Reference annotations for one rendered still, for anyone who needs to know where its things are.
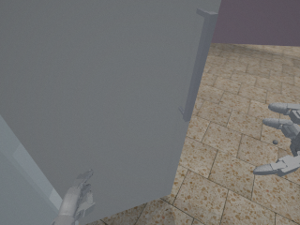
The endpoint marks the fridge door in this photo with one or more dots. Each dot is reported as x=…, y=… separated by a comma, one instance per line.
x=96, y=85

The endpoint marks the robot right hand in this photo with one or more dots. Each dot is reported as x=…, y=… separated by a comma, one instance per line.
x=290, y=129

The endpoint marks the robot left forearm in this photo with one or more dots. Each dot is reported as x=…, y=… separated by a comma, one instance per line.
x=64, y=220

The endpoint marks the handle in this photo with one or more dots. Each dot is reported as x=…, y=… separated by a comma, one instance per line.
x=208, y=28

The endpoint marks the robot left hand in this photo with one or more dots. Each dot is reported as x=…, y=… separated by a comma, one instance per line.
x=74, y=196

